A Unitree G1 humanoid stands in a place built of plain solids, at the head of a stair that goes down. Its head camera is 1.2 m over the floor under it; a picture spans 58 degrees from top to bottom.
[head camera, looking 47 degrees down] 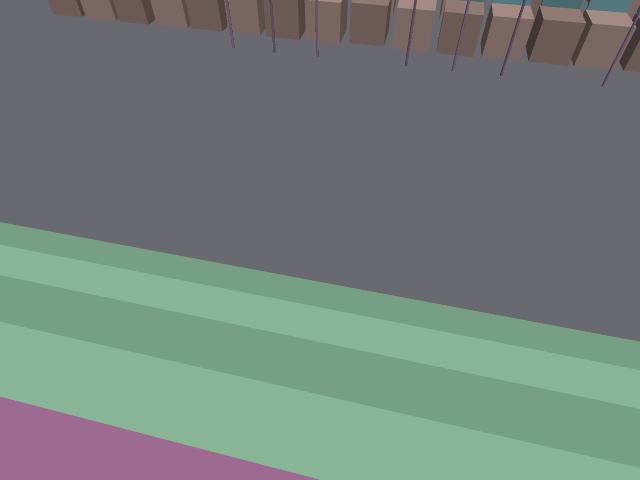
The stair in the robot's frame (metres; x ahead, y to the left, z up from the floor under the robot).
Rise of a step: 0.20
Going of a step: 0.30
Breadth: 5.76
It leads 13 degrees to the right of straight ahead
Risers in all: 5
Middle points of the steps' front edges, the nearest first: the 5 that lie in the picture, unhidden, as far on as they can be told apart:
0.43 0.55 0.00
0.72 0.49 -0.20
1.01 0.42 -0.39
1.30 0.35 -0.59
1.59 0.28 -0.78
